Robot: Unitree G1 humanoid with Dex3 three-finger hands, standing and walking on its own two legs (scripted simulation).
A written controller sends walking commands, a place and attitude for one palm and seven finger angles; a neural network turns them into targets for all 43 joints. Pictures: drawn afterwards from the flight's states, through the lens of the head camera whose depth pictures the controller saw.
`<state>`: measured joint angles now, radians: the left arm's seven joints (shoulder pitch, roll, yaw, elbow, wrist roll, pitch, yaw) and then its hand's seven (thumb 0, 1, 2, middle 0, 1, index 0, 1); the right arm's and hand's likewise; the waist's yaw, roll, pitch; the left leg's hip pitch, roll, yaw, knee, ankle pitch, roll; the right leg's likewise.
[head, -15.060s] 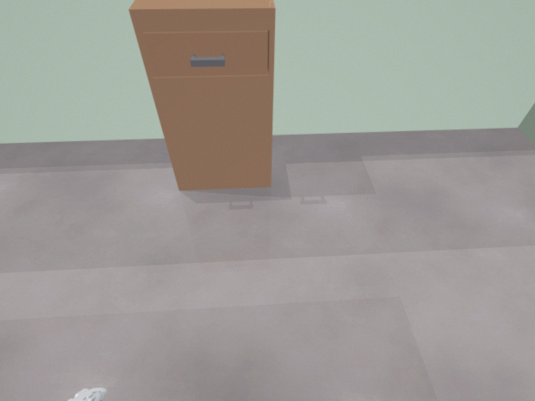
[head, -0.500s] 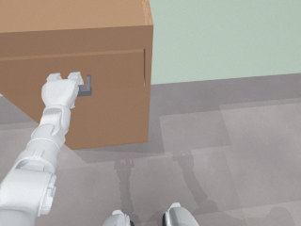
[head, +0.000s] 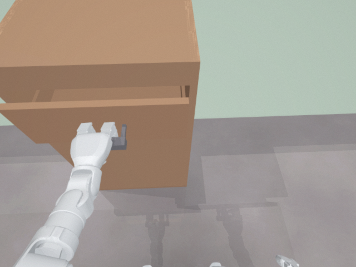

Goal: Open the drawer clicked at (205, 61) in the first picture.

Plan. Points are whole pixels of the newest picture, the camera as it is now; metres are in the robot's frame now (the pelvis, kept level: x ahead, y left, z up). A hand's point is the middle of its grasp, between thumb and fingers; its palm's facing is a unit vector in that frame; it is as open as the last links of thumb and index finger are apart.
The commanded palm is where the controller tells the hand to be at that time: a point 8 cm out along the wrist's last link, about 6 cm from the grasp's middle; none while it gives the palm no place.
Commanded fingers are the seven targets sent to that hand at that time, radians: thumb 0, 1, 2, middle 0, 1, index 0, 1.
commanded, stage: pull the drawer open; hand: left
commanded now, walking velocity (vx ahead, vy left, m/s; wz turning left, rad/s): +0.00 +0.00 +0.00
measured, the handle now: (102, 136) +0.43 +0.20 -0.02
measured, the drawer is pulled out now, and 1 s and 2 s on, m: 0.05 0.08 0.13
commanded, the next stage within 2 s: none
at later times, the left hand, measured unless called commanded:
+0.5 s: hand (98, 167) +0.35 +0.21 -0.04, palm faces -0.03 -0.02 -1.00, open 5.5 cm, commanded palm +0.34 +0.21 +0.01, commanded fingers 0.00 0.90 0.90 -0.40 -1.35 -0.40 -1.35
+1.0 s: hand (98, 167) +0.35 +0.21 -0.04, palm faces -0.03 -0.01 -1.00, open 5.5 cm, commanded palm +0.34 +0.21 +0.01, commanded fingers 0.00 0.90 0.90 -0.40 -1.35 -0.40 -1.35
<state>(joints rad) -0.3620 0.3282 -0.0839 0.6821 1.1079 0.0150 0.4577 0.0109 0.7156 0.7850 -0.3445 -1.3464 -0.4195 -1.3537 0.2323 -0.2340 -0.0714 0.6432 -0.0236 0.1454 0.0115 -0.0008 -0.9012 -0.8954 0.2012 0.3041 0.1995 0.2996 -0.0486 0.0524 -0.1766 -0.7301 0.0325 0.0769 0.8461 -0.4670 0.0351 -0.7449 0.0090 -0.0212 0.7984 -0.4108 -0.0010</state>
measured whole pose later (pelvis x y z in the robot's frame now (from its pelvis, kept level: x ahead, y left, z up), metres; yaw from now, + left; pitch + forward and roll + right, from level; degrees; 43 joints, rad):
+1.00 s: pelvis -0.07 -0.01 -0.02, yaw +0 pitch +20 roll +0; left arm -0.57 0.40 -0.03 0.97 1.12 -0.09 0.50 -0.01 0.71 0.85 -0.38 -1.35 -0.41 -1.35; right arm 0.29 -0.26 -0.07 0.75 -0.02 0.09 -0.03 0.00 -0.90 -0.90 0.20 0.30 0.20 0.30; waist -0.08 0.05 -0.16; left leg -0.88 0.02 0.03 0.96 -0.43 0.02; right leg -0.91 0.01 -0.02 0.94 -0.38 -0.02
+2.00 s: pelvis -0.03 -0.02 +0.00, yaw +0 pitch +16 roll +0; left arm -0.20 0.31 -0.11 0.59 1.12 0.00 0.46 0.02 0.70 0.82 -0.32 -1.34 -0.42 -1.35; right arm 0.15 -0.20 -0.03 0.64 -0.02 0.11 -0.04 0.00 -0.90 -0.90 0.20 0.30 0.20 0.30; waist 0.01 0.04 -0.16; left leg -0.68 0.01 0.03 0.87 -0.46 0.01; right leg -0.71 0.01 -0.03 0.85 -0.41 -0.02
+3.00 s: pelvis -0.03 -0.03 -0.03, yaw -1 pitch +15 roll +2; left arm 0.62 0.34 -0.05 -0.09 1.10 -0.09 0.55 0.03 0.68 0.75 -0.30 -1.33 -0.41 -1.35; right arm 0.11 -0.21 -0.01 0.52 -0.07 0.08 0.05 0.01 -0.90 -0.90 0.20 0.30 0.20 0.30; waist 0.05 0.02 -0.17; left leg -0.73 0.03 0.06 1.02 -0.54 -0.01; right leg -0.80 0.03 0.00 1.05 -0.51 -0.05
